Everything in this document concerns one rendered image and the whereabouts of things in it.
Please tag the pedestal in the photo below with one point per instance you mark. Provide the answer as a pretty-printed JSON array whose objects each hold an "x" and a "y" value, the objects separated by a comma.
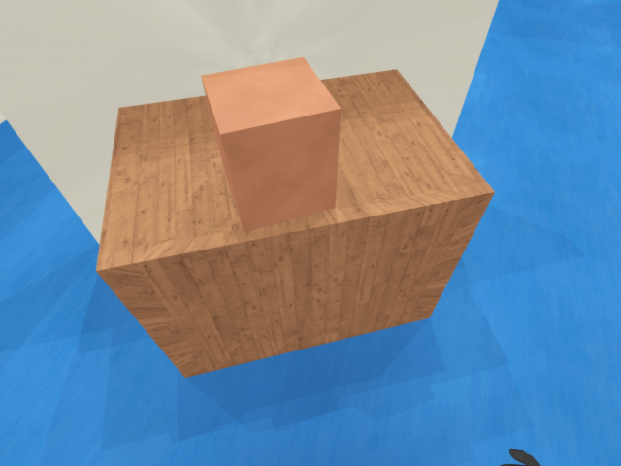
[{"x": 173, "y": 250}]

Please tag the carton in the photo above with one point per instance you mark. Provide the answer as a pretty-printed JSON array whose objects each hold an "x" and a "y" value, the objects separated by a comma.
[{"x": 278, "y": 130}]

